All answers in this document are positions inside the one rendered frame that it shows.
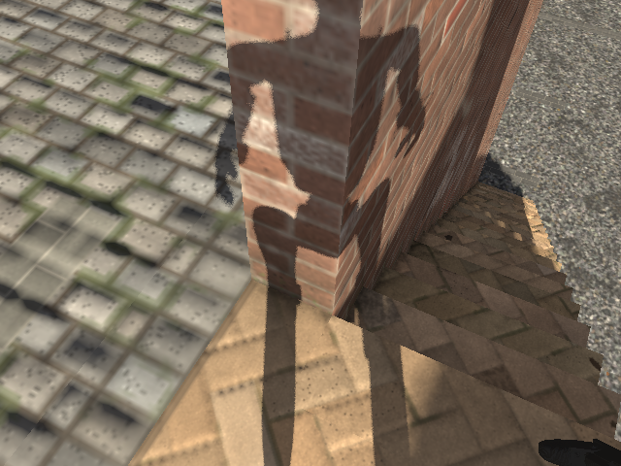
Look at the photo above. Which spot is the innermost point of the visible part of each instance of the robot right hand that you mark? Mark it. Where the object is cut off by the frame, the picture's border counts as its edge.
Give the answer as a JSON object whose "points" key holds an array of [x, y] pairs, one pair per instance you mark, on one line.
{"points": [[579, 453]]}

